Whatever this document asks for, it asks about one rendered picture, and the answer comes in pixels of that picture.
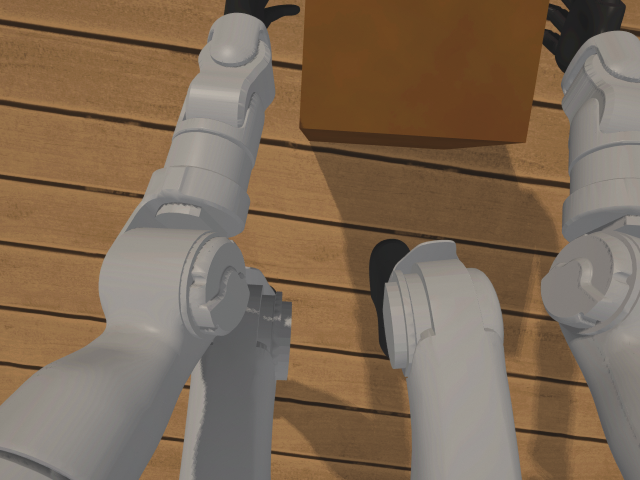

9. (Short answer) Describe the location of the right robot upper arm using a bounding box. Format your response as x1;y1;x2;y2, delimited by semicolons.
541;231;640;480

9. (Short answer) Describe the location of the robot right shin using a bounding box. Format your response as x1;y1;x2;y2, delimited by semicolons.
388;240;504;343

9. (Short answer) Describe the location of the right robot hand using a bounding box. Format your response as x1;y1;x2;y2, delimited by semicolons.
542;0;626;73

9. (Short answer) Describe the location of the robot right forearm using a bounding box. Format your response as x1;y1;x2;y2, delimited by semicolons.
561;31;640;242

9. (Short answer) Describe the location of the left robot hand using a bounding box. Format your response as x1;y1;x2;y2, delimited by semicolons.
224;0;300;28

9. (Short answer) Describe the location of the robot left forearm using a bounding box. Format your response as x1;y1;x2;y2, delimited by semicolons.
99;13;275;302

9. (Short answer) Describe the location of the robot right foot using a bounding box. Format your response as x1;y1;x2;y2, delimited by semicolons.
369;239;410;358

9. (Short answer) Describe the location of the left robot upper arm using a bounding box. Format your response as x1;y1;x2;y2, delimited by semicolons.
0;227;250;480

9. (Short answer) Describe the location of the carton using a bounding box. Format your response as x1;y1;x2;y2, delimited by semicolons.
299;0;550;150

